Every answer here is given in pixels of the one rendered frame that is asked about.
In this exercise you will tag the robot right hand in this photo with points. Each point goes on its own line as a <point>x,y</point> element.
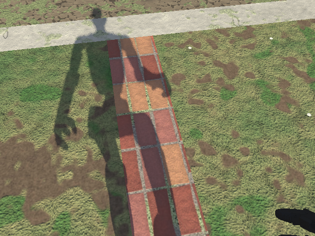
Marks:
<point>303,217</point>

